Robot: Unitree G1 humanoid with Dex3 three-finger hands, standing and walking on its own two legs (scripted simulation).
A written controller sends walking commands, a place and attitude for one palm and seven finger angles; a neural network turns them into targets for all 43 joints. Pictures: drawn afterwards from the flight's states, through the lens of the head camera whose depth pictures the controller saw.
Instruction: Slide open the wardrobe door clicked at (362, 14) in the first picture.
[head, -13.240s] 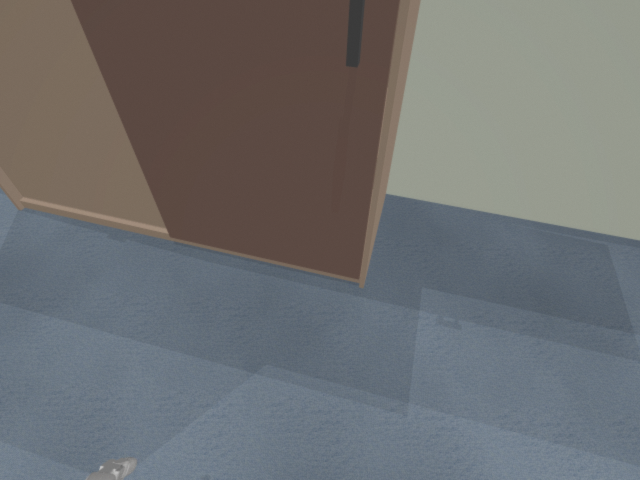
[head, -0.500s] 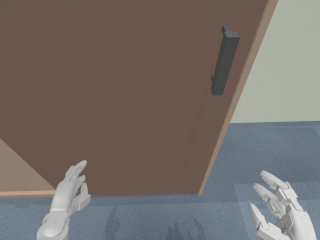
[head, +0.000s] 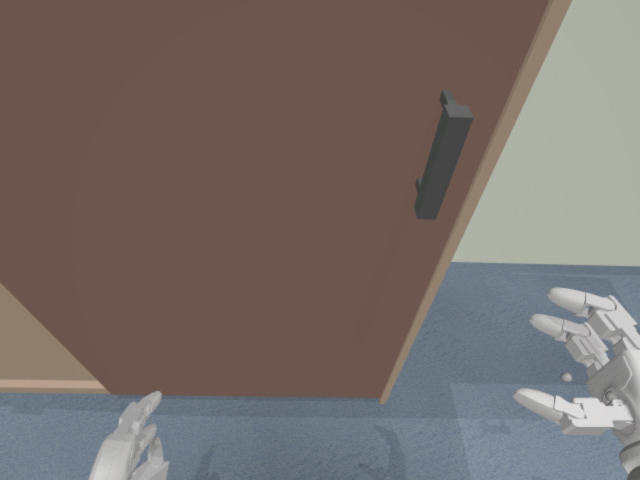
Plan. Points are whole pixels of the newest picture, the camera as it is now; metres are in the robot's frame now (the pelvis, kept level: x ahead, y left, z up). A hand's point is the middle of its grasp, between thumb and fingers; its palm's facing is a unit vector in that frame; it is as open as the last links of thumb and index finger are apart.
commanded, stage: raise the hand with hooked fingers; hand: right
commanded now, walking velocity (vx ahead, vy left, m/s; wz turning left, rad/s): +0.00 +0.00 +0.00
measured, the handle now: (436, 157) +0.45 -0.11 +0.20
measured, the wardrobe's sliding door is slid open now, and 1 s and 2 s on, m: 0.00 0.00 0.00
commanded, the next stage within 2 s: move the hooked fingers beside the handle in 1.12 s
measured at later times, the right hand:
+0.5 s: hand out of the picture +0.26 -0.29 +0.19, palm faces +0.08 +0.99 -0.12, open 13.9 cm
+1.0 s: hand out of the picture +0.28 -0.28 +0.21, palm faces +0.08 +0.99 -0.11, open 13.9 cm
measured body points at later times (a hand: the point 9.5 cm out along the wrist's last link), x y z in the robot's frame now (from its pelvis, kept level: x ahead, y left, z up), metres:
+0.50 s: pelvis +0.00 -0.01 +0.02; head -0.02 +0.00 +0.46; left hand +0.21 +0.18 -0.04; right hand +0.25 -0.35 +0.20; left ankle -0.01 +0.10 -0.72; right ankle +0.00 -0.10 -0.72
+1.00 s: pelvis +0.01 +0.00 +0.02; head -0.01 +0.02 +0.47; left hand +0.20 +0.23 -0.05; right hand +0.27 -0.34 +0.22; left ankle -0.01 +0.10 -0.72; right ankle +0.00 -0.10 -0.72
